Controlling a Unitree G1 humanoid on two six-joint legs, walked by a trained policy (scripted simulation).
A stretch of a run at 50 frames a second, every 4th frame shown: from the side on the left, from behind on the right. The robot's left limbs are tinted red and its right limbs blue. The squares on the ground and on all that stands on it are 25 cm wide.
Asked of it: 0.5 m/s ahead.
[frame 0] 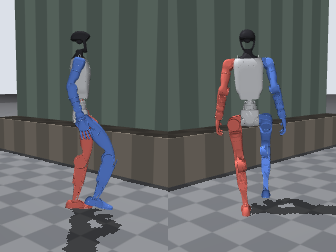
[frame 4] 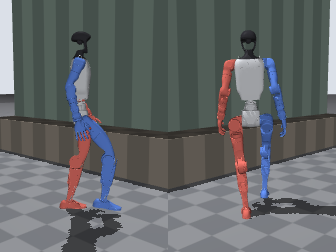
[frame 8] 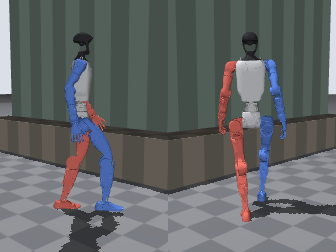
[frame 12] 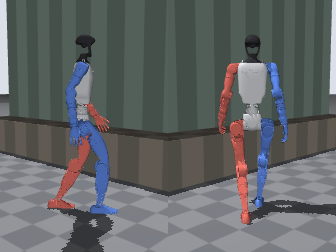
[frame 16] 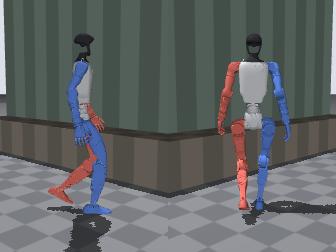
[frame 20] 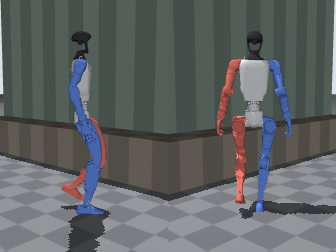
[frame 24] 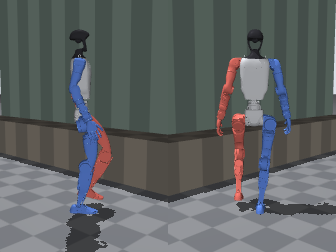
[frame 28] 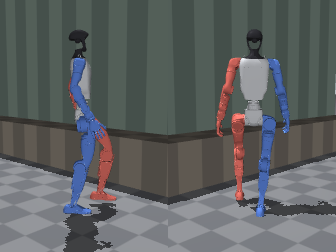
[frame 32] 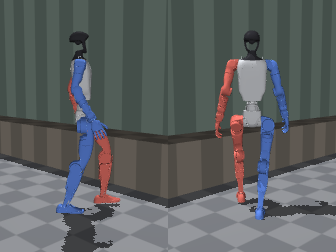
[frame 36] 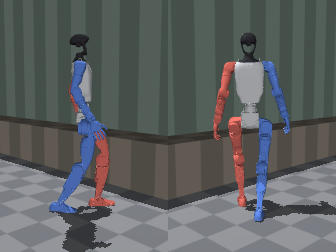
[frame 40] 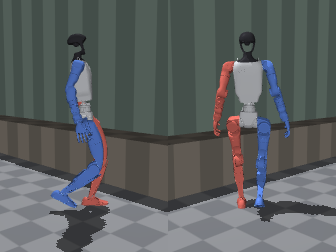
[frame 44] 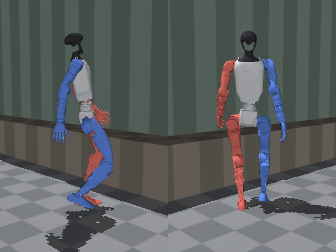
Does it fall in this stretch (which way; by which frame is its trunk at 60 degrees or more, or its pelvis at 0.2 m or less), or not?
no
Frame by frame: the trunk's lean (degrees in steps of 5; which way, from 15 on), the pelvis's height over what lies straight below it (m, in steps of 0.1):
0: 0, 0.8
4: 0, 0.8
8: 0, 0.8
12: 5, 0.8
16: 0, 0.8
20: 0, 0.8
24: 5, 0.8
28: 5, 0.8
32: 5, 0.8
36: 5, 0.8
40: 10, 0.8
44: 10, 0.8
